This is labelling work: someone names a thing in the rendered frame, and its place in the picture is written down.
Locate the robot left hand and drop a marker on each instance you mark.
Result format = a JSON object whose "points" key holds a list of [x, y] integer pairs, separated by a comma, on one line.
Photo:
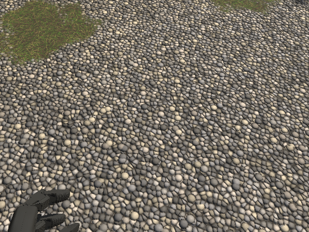
{"points": [[27, 219]]}

